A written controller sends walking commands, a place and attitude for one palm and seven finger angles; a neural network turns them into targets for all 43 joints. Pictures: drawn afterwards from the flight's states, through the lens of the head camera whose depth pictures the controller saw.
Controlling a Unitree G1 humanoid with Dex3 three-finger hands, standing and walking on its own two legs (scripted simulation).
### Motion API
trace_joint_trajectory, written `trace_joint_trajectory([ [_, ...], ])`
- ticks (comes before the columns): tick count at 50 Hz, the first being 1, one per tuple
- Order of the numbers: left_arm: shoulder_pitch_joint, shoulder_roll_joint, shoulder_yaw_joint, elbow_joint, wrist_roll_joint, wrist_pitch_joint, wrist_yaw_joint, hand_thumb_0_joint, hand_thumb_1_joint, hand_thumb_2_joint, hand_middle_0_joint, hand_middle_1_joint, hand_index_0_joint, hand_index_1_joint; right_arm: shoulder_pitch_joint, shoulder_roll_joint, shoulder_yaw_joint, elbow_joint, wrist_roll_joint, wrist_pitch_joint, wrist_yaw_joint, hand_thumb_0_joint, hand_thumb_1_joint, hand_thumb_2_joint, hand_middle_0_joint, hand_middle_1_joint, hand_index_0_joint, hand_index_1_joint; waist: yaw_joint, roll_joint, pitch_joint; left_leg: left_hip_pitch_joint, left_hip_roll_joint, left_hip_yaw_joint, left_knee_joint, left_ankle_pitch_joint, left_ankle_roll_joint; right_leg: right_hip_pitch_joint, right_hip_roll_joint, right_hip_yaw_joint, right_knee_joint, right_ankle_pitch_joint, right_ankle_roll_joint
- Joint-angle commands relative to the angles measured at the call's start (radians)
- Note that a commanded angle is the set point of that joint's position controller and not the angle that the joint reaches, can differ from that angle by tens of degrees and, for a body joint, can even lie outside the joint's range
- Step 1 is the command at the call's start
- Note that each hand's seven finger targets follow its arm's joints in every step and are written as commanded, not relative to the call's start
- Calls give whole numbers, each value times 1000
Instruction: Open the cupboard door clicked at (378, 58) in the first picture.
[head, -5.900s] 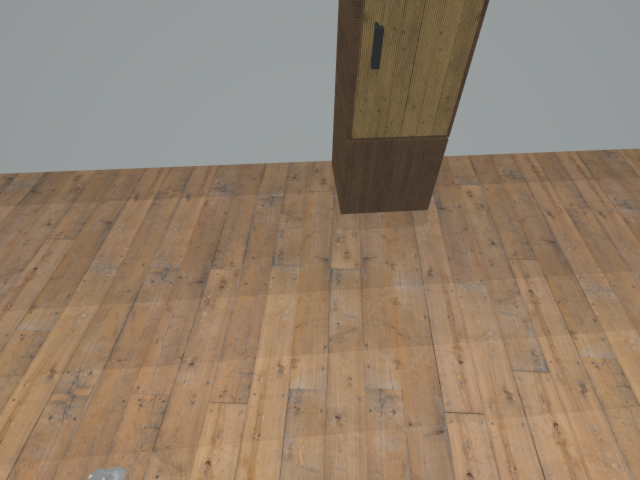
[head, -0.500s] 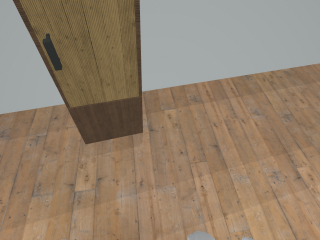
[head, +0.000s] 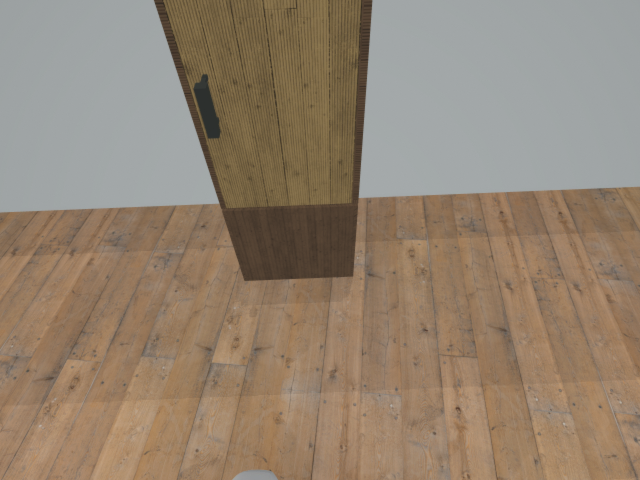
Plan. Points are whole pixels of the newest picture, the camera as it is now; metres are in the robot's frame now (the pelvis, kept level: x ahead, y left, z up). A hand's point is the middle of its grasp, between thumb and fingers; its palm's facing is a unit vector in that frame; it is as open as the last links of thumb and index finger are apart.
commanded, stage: take the last steps up to it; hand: left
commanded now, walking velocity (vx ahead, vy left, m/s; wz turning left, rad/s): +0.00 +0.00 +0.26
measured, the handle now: (209, 106) +0.83 +0.30 +0.00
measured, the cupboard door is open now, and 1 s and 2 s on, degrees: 0 0 0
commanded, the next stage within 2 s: come to a stop and stand still in 1.06 s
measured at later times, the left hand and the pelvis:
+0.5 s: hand out of the picture +0.08 +0.22 -0.16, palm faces +0.09 -0.98 -0.19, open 7.4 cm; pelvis +0.05 +0.03 +0.00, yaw +4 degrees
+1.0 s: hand out of the picture +0.11 +0.20 -0.18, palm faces +0.23 -0.96 -0.12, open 7.4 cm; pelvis +0.21 +0.07 -0.01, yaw +7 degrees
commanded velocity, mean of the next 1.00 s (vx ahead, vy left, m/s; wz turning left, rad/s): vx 0.28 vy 0.02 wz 0.06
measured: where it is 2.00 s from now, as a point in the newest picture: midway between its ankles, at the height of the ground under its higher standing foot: (297, 467)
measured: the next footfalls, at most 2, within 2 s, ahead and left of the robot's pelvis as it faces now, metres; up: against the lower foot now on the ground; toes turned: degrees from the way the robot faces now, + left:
left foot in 0.10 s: +0.03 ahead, +0.14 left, +0.00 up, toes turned +6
right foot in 0.56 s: +0.15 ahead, -0.08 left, +0.00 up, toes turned -3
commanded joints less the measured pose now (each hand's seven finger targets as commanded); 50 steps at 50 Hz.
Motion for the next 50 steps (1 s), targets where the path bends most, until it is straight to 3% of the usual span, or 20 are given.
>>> trace_joint_trajectory([
  [1,61,249,75,-11,7,-9,18,0,900,900,-200,-300,-200,-300,-59,-28,2,-89,11,-47,-4,0,-900,-900,200,300,200,300,45,-238,-101,38,-23,64,-217,4,9,112,-221,155,-105,532,-131],
  [3,36,232,74,3,-5,-4,17,0,900,900,-200,-300,-200,-300,21,-34,8,-55,6,-61,-9,0,-900,-900,200,300,200,300,3,-197,-126,199,-22,79,-441,182,22,46,-187,112,-42,397,-67],
  [4,44,202,67,4,-16,1,12,0,900,900,-200,-300,-200,-300,52,-73,3,-44,2,-72,-9,0,-900,-900,200,300,200,300,-12,-84,-145,324,27,29,-538,259,40,-47,-145,71,39,231,-17],
  [5,61,143,58,-11,-18,6,3,0,900,900,-200,-300,-200,-300,78,-162,-17,-46,-7,-78,-10,0,-900,-900,200,300,200,300,-21,182,-163,432,226,-229,-587,294,120,-246,-31,11,206,-100,40],
  [6,10,108,43,-46,-9,7,-2,0,900,900,-200,-300,-200,-300,130,-219,-26,-42,-13,-71,-13,0,-900,-900,200,300,200,300,-55,279,-110,376,364,-377,-667,224,230,-348,30,12,375,-354,51],
  [7,-81,120,43,-42,0,16,3,0,900,900,-200,-300,-200,-300,159,-199,-24,-14,-17,-78,-26,0,-900,-900,200,300,200,300,-91,313,-60,301,347,-417,-725,93,251,-386,21,96,493,-339,41],
  [11,-2,108,42,39,4,-3,-32,0,900,900,-200,-300,-200,-300,70,-97,9,-27,-6,-108,-39,0,-900,-900,200,300,200,300,-8,125,4,234,218,-244,-743,67,217,-367,5,121,564,-91,33],
  [20,-69,70,26,33,0,-16,-31,0,900,900,-200,-300,-200,-300,201,-72,2,54,-6,-127,-41,0,-900,-900,200,300,200,300,-35,103,31,291,226,-227,-750,145,257,-315,13,99,261,-74,41],
  [24,-36,46,29,47,-1,-28,-32,0,900,900,-200,-300,-200,-300,194,-66,1,75,-10,-125,-40,0,-900,-900,200,300,200,300,-8,106,42,213,211,-195,-697,145,235,-167,50,64,107,-41,30],
  [26,70,56,38,89,1,-40,-29,0,900,900,-200,-300,-200,-300,186,-46,7,84,-7,-125,-41,0,-900,-900,200,300,200,300,40,47,15,122,157,-140,-564,129,187,42,70,54,-40,46,22],
  [27,170,98,48,123,4,-51,-23,0,900,900,-200,-300,-200,-300,185,-15,12,85,0,-130,-38,0,-900,-900,200,300,200,300,83,-45,-22,13,96,-79,-402,94,151,208,5,144,-108,3,-2],
  [28,271,186,67,152,10,-63,-14,0,900,900,-200,-300,-200,-300,193,45,23,62,8,-138,-30,0,-900,-900,200,300,200,300,113,-282,-59,-187,-25,48,-118,-21,99,362,-225,461,-230,-100,-94],
  [29,342,238,75,157,-5,-60,-7,0,900,900,-200,-300,-200,-300,144,4,17,21,2,-133,-25,0,-900,-900,200,300,200,300,136,-296,-84,-269,-27,21,84,-158,94,335,-350,670,-357,-225,-174],
  [30,297,208,74,155,-10,-59,0,0,900,900,-200,-300,-200,-300,90,-17,5,16,-2,-124,-20,0,-900,-900,200,300,200,300,126,-271,-19,-289,20,-30,196,-90,99,220,-346,670,-406,-366,-186],
  [33,146,84,43,119,-4,-68,5,0,900,900,-200,-300,-200,-300,101,33,1,45,-11,-108,-5,0,-900,-900,200,300,200,300,34,-83,83,-245,88,-29,218,146,73,6,-233,395,-402,-200,-130],
  [36,150,59,31,131,-4,-83,4,0,900,900,-200,-300,-200,-300,145,63,3,63,-12,-96,2,0,-900,-900,200,300,200,300,3,-129,49,-192,88,15,139,228,48,-7,-163,224,-393,26,-112],
  [45,222,107,39,192,3,-87,5,0,900,900,-200,-300,-200,-300,-60,67,15,-23,-1,-117,21,0,-900,-900,200,300,200,300,42,-141,60,-103,62,89,-225,245,58,73,-173,155,-309,277,-128],
  [47,201,117,47,191,2,-78,7,0,900,900,-200,-300,-200,-300,-20,49,13,-15,-1,-125,17,0,-900,-900,200,300,200,300,16,-145,41,5,45,96,-303,237,70,68,-166,138,-244,290,-115],
  [49,199,96,45,194,-6,-70,6,0,900,900,-200,-300,-200,-300,165,-10,1,47,-11,-139,-1,0,-900,-900,200,300,200,300,-64,-28,-60,304,13,109,-437,304,81,5,-89,67,47,373,-74],
  [50,248,46,38,183,-12,-64,0,0,900,900,-200,-300,-200,-300,282,-115,-22,71,-23,-146,-15,0,-900,-900,200,300,200,300,-89,202,-174,510,218,-140,-466,394,143,-168,17,9,313,87,-27],
])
